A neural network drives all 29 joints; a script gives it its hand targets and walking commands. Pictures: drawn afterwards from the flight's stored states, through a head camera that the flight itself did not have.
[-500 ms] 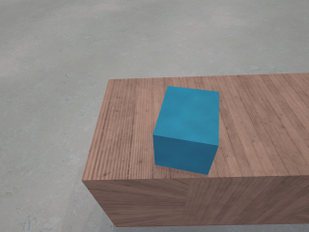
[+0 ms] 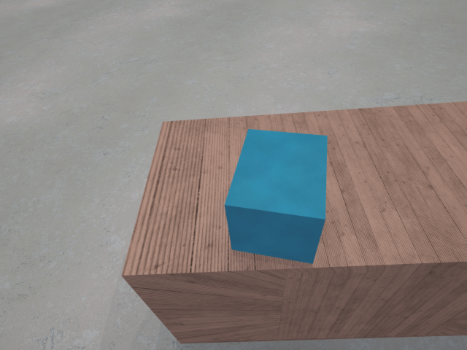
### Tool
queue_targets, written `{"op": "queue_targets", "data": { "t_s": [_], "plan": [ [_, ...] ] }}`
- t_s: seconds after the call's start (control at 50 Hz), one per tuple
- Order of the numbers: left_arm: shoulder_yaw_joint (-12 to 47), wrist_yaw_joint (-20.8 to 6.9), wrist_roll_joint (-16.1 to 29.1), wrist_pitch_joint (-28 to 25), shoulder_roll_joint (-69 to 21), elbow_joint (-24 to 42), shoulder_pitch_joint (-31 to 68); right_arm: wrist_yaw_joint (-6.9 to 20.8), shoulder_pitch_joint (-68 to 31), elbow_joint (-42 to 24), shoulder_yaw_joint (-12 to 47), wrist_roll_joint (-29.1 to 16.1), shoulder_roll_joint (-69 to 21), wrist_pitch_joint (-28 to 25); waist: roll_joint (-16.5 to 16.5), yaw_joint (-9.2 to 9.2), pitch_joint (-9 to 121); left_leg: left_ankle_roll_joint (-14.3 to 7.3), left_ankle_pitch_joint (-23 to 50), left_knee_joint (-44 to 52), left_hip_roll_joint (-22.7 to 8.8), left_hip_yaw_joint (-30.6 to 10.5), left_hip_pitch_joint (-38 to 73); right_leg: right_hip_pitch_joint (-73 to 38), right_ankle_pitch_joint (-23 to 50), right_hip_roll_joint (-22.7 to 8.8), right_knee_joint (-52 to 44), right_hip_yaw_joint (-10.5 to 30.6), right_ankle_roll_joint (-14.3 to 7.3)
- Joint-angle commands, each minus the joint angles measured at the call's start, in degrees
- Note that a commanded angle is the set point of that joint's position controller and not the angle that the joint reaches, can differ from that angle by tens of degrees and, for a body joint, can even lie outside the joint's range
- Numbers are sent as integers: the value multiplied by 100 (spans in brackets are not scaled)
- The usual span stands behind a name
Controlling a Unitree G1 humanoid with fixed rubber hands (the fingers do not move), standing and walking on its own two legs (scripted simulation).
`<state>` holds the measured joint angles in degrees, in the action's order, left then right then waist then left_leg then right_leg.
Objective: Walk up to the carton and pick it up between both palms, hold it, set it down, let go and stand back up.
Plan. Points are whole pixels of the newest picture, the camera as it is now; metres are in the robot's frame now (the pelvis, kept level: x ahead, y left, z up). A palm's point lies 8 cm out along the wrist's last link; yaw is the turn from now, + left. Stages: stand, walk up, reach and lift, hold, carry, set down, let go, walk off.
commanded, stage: stand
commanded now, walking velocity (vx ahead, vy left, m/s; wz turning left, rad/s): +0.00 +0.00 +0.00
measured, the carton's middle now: (279, 193) +0.46 -0.06 -0.04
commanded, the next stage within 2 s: none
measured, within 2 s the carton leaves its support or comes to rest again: neither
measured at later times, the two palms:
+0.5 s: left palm out of the picture +0.10 +0.24 -0.10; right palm out of the picture +0.09 -0.26 -0.12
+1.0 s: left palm out of the picture +0.10 +0.25 -0.10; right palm out of the picture +0.10 -0.26 -0.11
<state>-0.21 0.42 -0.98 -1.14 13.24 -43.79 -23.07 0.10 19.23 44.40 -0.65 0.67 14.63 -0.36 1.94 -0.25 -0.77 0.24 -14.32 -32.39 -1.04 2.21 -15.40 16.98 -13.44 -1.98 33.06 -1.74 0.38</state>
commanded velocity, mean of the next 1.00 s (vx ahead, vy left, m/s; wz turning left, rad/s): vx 0.00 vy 0.00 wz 0.00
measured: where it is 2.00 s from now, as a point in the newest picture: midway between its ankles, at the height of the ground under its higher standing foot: outside the picture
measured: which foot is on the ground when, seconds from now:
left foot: down 0.00-1.00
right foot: down 0.00-1.00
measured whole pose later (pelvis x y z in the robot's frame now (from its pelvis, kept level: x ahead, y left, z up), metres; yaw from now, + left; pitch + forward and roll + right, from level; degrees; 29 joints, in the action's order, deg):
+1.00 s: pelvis +0.03 +0.00 +0.00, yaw +0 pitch -2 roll +0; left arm -0.2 0.5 -0.6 -0.4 14.0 -43.3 -18.3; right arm -0.5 17.7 43.8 -0.1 0.3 14.6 -0.2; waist 0.9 -0.2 -2.4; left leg 0.7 -16.5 -30.7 -1.9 2.0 -12.0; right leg 13.3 -15.1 -1.1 30.5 -2.0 0.1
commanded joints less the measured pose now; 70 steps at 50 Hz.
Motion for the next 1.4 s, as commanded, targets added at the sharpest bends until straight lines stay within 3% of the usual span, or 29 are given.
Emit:
{"op": "queue_targets", "data": {
  "t_s": [0.0, 0.08, 0.12, 0.2, 0.28, 0.44, 0.52, 0.64, 0.7, 0.8, 0.84, 0.92, 1.02, 1.14, 1.2, 1.36, 1.38],
  "plan": [
    [-239, 27, 21, -82, 924, 404, -82, -17, 253, -328, -162, 28, 682, -89, -360, 71, -388, -178, -733, 824, -309, -629, -59, 506, -994, -377, -1124, 775, -171],
    [-207, 36, 29, -54, 835, 417, -88, -23, 331, -302, -173, 10, 692, -88, -532, 50, -407, -171, -677, 794, -328, -655, -126, 396, -1038, -359, -1145, 716, -150],
    [-202, 39, 14, -58, 862, 443, -104, -32, 258, -331, -182, 6, 732, -95, -335, -10, -294, -174, -645, 788, -342, -621, -119, 266, -955, -341, -1095, 741, -170],
    [-174, 35, 57, -68, 803, 464, 108, -34, 284, -296, -153, -2, 710, -108, -413, 35, -342, -141, -234, 747, -375, -617, -91, 134, -447, -370, -1060, 714, -193],
    [-170, 44, 35, -55, 866, 466, 59, -56, 197, -341, -118, -30, 713, -99, -207, -6, -243, -158, 36, 799, -419, -641, -85, -69, 84, -357, -898, 646, -195],
    [-149, 46, 60, -36, 845, 477, 177, -66, 244, -340, -143, -31, 739, -72, -297, 30, -311, -142, 122, 823, -443, -599, 16, -65, 154, -335, -933, 622, -202],
    [-156, 46, 32, -38, 856, 483, 245, -65, 140, -338, -126, -55, 728, -80, -30, 22, -225, -153, 249, 808, -435, -543, 63, -135, 313, -349, -914, 580, -198],
    [-146, 51, 57, -44, 870, 461, 308, -67, 50, -378, -134, -37, 765, -79, -318, 32, -222, -152, 502, 758, -478, -558, 128, -233, 610, -350, -893, 574, -181],
    [-151, 46, 52, -33, 880, 481, 300, -77, 21, -415, -150, -38, 812, -71, -285, 42, -148, -173, 678, 717, -509, -545, 238, -284, 753, -333, -862, 556, -188],
    [-172, 34, 40, 17, 833, 438, 245, -81, 99, -410, -151, -44, 810, -40, -269, 22, -328, -147, 119, 916, -490, -598, 39, -224, 183, -301, -935, 532, -152],
    [-187, 30, 39, 26, 840, 431, 260, -82, -13, -404, -150, -57, 797, -32, -101, 15, -440, -146, -115, 977, -458, -592, -29, -140, -35, -299, -999, 581, -160],
    [-187, 31, 48, -8, 844, 437, 320, -72, 51, -418, -139, -41, 779, -63, -294, 21, -368, -178, 75, 963, -491, -625, 62, -196, 134, -300, -988, 571, -186],
    [-193, 40, 39, -30, 856, 432, 364, -74, 59, -453, -164, -46, 797, -95, -278, 47, -47, -178, 706, 861, -518, -570, 264, -473, 774, -358, -859, 517, -175],
    [-198, 38, 36, 15, 822, 362, 299, -79, -16, -469, -186, -63, 744, -66, -135, -8, -234, -188, 300, 954, -490, -589, 158, -347, 356, -338, -935, 539, -177],
    [-216, 42, 16, 8, 860, 378, 346, -75, 32, -449, -206, -76, 750, -77, 20, 29, -255, -180, 436, 974, -475, -596, 112, -409, 477, -349, -909, 535, -157],
    [-194, 42, 42, -7, 836, 318, 367, -81, 36, -460, -205, -66, 775, -97, -317, -3, -185, -185, 378, 1035, -496, -626, 166, -471, 461, -349, -922, 539, -145],
    [-195, 43, 35, -16, 808, 298, 371, -75, -29, -495, -223, -47, 780, -95, -226, -13, -247, -187, 598, 954, -472, -594, 225, -407, 671, -354, -921, 550, -149]
  ]
}}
